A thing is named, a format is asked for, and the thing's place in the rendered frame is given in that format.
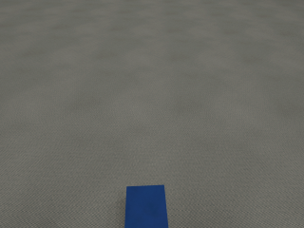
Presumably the carton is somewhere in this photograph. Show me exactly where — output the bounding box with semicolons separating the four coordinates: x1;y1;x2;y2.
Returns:
124;184;169;228

